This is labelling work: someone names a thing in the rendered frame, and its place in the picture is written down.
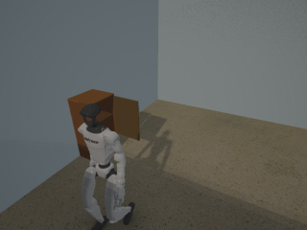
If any robot left hand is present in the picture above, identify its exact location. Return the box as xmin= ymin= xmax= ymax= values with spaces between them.
xmin=113 ymin=187 xmax=126 ymax=210

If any left robot upper arm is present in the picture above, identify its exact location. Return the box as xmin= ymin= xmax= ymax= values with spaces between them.
xmin=104 ymin=130 xmax=124 ymax=162

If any right robot shin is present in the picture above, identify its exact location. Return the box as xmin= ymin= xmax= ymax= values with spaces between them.
xmin=85 ymin=205 xmax=104 ymax=223

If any robot left forearm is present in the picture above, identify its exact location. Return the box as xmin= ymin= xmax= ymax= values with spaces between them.
xmin=116 ymin=154 xmax=127 ymax=188

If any robot right hand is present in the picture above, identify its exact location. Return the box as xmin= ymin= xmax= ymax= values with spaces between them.
xmin=89 ymin=160 xmax=99 ymax=166

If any humanoid robot head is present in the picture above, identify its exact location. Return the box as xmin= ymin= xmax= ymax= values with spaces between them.
xmin=80 ymin=103 xmax=106 ymax=134

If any right robot upper arm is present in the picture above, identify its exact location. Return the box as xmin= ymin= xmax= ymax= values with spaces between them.
xmin=78 ymin=123 xmax=87 ymax=134

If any cupboard door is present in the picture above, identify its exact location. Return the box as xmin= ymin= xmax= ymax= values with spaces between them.
xmin=113 ymin=96 xmax=140 ymax=141

